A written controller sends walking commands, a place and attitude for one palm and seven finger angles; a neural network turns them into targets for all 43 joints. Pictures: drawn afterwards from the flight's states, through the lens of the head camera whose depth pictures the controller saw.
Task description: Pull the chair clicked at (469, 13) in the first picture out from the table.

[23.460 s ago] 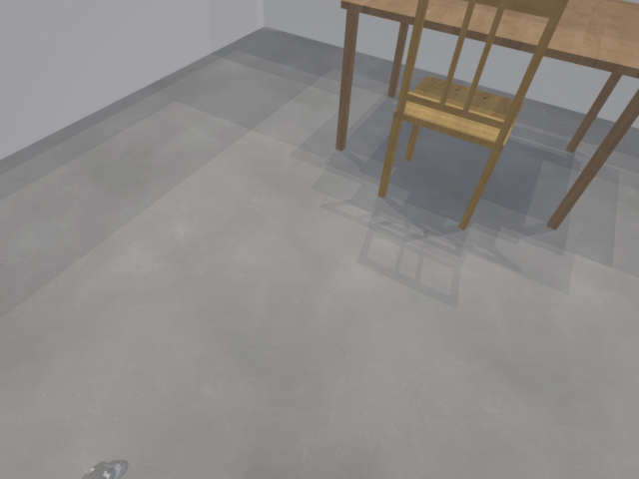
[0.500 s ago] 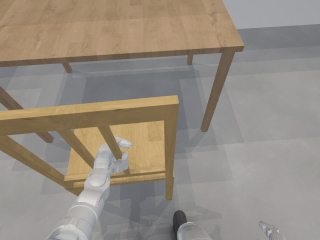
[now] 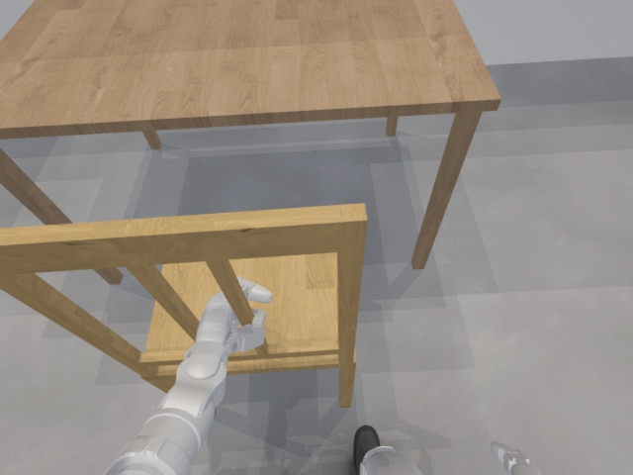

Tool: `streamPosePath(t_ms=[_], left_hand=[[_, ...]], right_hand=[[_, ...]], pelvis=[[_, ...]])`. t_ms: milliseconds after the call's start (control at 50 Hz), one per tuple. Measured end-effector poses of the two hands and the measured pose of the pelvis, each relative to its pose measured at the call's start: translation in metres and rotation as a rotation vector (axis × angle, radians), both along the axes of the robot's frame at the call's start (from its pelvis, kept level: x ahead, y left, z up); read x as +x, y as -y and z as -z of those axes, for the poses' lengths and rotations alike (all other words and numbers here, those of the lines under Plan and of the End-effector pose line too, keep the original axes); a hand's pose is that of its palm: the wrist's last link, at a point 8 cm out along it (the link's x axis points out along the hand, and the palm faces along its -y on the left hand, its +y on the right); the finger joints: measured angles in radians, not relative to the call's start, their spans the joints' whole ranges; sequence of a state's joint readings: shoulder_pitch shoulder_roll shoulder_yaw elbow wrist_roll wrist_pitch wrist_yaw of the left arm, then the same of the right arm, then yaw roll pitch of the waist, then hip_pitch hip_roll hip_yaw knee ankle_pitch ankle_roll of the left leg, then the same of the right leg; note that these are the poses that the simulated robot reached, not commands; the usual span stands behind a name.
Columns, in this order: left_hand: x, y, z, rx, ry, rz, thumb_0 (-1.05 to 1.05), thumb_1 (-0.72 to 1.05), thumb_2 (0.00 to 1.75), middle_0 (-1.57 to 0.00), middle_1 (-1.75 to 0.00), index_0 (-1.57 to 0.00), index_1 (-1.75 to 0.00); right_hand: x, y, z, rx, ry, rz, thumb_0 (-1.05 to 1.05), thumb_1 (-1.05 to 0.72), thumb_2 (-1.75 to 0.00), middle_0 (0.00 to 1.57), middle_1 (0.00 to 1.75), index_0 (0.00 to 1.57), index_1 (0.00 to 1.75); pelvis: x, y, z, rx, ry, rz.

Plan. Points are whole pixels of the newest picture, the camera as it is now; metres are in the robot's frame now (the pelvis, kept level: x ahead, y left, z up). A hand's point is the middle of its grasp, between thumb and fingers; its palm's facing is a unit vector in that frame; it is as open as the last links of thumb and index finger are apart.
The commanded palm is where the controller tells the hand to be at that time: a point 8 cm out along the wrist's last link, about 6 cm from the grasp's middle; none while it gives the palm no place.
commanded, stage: step backward, pulling the chair out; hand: left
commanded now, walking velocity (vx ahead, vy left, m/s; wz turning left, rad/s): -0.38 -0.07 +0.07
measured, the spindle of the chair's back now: (184, 317) +0.33 +0.21 -0.06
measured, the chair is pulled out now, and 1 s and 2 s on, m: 0.23 0.23 0.23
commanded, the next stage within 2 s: none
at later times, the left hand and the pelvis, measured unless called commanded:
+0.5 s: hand (257, 330) +0.31 +0.10 -0.06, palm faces -0.08 -0.98 -0.20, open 5.1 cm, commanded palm +0.31 +0.15 -0.05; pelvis +0.00 +0.00 +0.00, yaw +0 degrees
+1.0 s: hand (257, 329) +0.32 +0.10 -0.06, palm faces -0.06 -0.98 -0.20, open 5.1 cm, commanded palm +0.30 +0.15 -0.06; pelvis -0.01 +0.00 +0.00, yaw +0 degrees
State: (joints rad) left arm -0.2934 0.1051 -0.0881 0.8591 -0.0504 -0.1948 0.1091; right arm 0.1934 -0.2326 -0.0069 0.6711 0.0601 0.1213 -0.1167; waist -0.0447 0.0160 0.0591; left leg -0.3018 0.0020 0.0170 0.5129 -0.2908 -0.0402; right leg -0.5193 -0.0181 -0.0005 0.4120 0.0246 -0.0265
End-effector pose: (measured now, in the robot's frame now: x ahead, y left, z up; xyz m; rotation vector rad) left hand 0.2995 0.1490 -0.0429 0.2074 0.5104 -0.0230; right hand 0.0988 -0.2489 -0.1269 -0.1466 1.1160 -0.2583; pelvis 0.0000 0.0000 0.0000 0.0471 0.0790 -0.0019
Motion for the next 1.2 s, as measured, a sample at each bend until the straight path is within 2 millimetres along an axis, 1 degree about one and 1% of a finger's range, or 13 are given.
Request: streamPosePath(t_ms=[120,240,420,520,600,680,780,880,1080,1200], left_hand=[[0.000,0.000,0.000,0.003,0.004,-0.001,0.02,0.70,0.84,-0.31,-1.21,-0.50,-1.44],[0.001,0.000,0.000,0.005,0.007,0.004,0.02,0.70,0.85,-0.31,-1.22,-0.50,-1.44],[0.001,-0.001,0.001,0.001,0.006,0.015,0.02,0.70,0.84,-0.29,-1.24,-0.50,-1.44],[0.001,0.000,0.001,0.007,0.009,0.007,0.02,0.70,0.84,-0.30,-1.23,-0.50,-1.44],[0.001,0.000,0.001,0.012,0.012,-0.014,0.02,0.69,0.85,-0.32,-1.23,-0.50,-1.44],[0.001,0.001,0.001,0.016,0.013,-0.030,0.02,0.69,0.85,-0.33,-1.24,-0.50,-1.44],[0.001,0.001,0.001,0.014,0.008,-0.030,0.02,0.69,0.85,-0.33,-1.25,-0.50,-1.44],[0.000,0.000,0.001,0.010,0.003,-0.028,0.02,0.70,0.83,-0.32,-1.26,-0.50,-1.44],[0.000,-0.001,0.001,0.012,0.008,-0.007,0.02,0.70,0.83,-0.32,-1.26,-0.50,-1.44],[0.001,-0.001,0.001,0.013,0.011,0.007,0.02,0.70,0.82,-0.31,-1.26,-0.50,-1.44]], right_hand=[[0.003,0.004,0.000,-0.007,0.004,-0.007,0.00,-0.91,-0.90,0.20,0.30,0.20,0.30],[0.002,0.008,-0.002,-0.021,0.002,-0.013,0.00,-0.91,-0.90,0.20,0.30,0.20,0.30],[-0.004,0.004,-0.006,-0.024,-0.005,-0.002,0.00,-0.91,-0.90,0.20,0.30,0.20,0.30],[-0.002,0.002,-0.001,-0.006,-0.003,-0.001,0.01,-0.91,-0.90,0.20,0.30,0.20,0.30],[0.002,0.005,0.005,0.010,0.000,-0.009,0.01,-0.91,-0.90,0.20,0.30,0.20,0.30],[0.004,0.009,0.006,0.009,-0.005,-0.029,0.00,-0.91,-0.90,0.20,0.30,0.20,0.30],[-0.001,0.015,0.002,-0.023,-0.010,-0.046,0.00,-0.91,-0.90,0.20,0.30,0.20,0.30],[-0.006,0.018,-0.004,-0.033,0.004,-0.020,0.00,-0.91,-0.90,0.20,0.30,0.20,0.30],[-0.012,0.011,-0.004,-0.020,-0.015,0.003,0.00,-0.91,-0.90,0.20,0.30,0.20,0.30],[-0.009,0.004,-0.003,-0.010,-0.016,0.002,0.01,-0.91,-0.90,0.20,0.30,0.20,0.30]], pelvis=[[0.001,0.002,0.001,-0.007,-0.002,-0.006],[-0.002,0.000,0.000,-0.009,-0.005,-0.012],[-0.003,-0.003,-0.001,-0.004,0.002,-0.004],[0.003,0.003,0.002,0.004,0.016,-0.002],[0.005,0.009,0.003,-0.005,0.013,-0.009],[0.000,0.012,0.003,-0.014,0.004,-0.028],[-0.009,0.008,0.002,-0.011,0.006,-0.043],[-0.010,0.006,0.001,-0.004,0.009,-0.023],[-0.006,0.002,0.000,-0.010,0.007,-0.004],[0.001,0.001,0.000,-0.002,0.016,0.004]])
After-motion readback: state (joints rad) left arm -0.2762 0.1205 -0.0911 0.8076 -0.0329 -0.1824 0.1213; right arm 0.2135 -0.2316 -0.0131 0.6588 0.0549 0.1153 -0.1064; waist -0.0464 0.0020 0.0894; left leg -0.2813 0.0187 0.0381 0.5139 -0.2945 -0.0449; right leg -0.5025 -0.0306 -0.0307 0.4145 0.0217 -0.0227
